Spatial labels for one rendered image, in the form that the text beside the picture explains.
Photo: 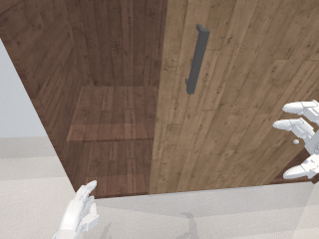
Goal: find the robot left forearm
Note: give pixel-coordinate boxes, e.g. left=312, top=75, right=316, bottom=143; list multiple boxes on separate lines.
left=52, top=229, right=78, bottom=239

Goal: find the handle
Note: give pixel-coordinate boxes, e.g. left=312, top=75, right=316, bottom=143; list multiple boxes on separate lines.
left=185, top=24, right=210, bottom=95

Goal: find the robot right hand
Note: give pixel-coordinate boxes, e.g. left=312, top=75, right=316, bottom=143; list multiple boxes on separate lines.
left=273, top=100, right=319, bottom=179

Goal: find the wardrobe door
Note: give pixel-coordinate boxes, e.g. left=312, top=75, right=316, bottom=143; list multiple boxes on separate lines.
left=149, top=0, right=319, bottom=194
left=274, top=147, right=311, bottom=179

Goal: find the robot left hand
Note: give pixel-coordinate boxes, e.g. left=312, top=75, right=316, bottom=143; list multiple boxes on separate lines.
left=59, top=180, right=100, bottom=236

